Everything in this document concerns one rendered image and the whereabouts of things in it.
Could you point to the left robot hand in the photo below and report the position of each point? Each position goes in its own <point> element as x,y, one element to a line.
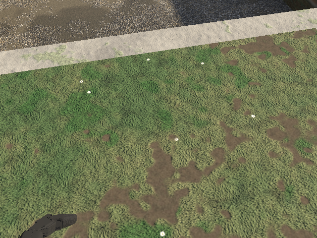
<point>48,224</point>

